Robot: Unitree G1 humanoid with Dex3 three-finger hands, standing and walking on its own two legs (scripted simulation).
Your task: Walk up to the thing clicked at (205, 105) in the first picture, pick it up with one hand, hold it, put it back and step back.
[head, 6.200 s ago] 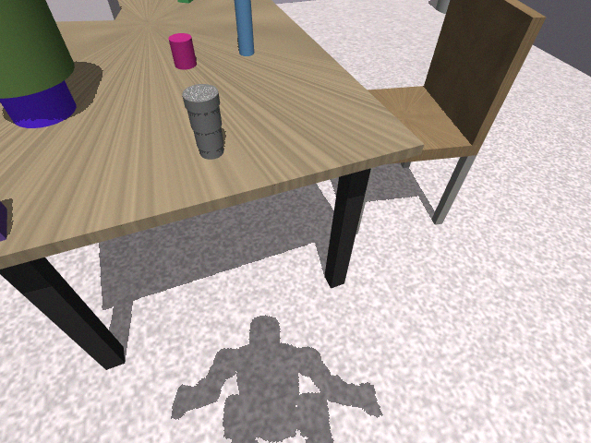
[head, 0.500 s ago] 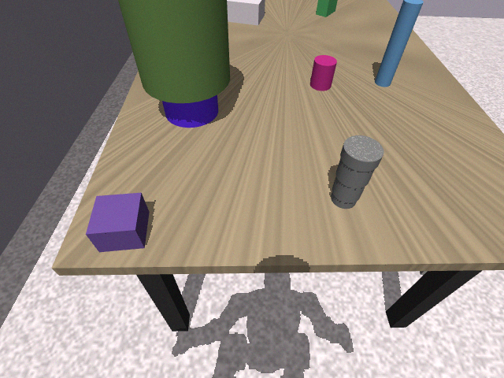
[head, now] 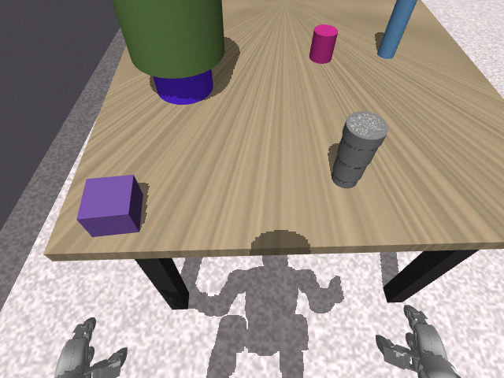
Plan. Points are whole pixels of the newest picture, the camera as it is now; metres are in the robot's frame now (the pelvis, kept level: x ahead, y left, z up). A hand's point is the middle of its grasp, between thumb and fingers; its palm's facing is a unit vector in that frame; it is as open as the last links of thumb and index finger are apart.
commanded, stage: rise first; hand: right
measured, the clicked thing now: (354, 154) +0.48 -0.20 +0.04
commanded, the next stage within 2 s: go down in 1.60 s
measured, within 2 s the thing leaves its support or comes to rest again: neither
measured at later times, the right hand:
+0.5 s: hand (417, 309) +0.21 -0.25 -0.01, palm faces +0.29 +0.89 -0.34, open 17.4 cm
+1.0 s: hand (449, 312) +0.19 -0.24 +0.07, palm faces +0.32 +0.87 -0.38, open 17.6 cm
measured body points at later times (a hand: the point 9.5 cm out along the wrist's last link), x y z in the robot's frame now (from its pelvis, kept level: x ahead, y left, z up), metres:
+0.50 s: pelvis +0.03 +0.01 +0.00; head +0.02 +0.03 +0.45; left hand +0.19 +0.26 -0.08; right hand +0.19 -0.29 +0.02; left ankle +0.01 +0.14 -0.74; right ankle +0.00 -0.13 -0.74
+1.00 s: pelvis +0.01 +0.01 +0.00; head +0.00 +0.03 +0.45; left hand +0.17 +0.27 -0.09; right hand +0.16 -0.28 +0.10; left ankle +0.01 +0.14 -0.74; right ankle +0.00 -0.13 -0.74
